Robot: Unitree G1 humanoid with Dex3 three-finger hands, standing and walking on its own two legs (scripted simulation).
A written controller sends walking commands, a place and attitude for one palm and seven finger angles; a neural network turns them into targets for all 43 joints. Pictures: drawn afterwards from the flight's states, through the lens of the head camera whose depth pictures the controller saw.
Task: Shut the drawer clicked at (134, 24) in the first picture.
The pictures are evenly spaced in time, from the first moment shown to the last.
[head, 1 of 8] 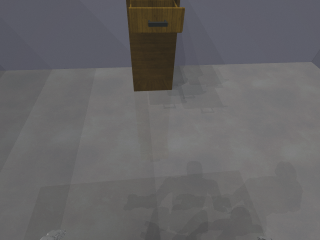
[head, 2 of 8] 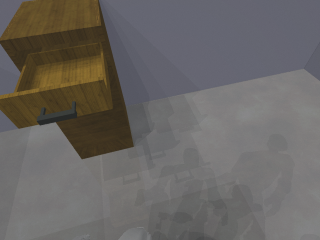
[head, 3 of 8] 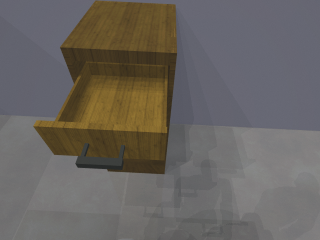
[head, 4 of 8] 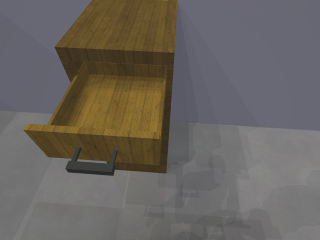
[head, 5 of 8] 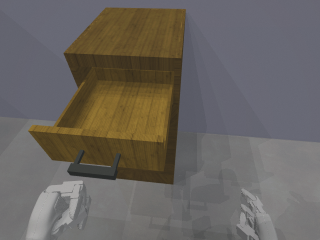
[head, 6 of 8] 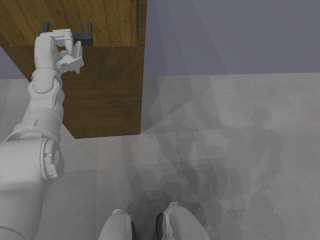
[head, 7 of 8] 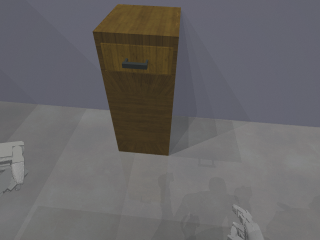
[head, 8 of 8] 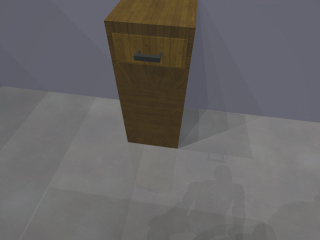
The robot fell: no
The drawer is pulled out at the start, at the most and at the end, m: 0.29 0.29 0.00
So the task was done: yes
